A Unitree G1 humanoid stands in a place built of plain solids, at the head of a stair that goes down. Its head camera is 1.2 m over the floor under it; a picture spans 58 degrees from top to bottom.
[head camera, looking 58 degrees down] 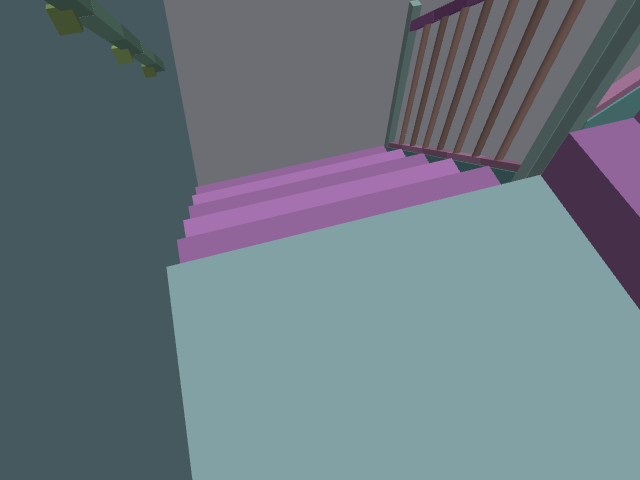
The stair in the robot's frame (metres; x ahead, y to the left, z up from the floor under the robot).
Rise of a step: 0.21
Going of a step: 0.24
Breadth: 1.33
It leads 16 degrees to the left of straight ahead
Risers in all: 6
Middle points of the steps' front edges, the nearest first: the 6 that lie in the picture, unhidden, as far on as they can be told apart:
0.84 -0.16 0.00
1.07 -0.09 -0.21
1.30 -0.02 -0.42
1.54 0.05 -0.63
1.77 0.10 -0.83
2.00 0.19 -1.04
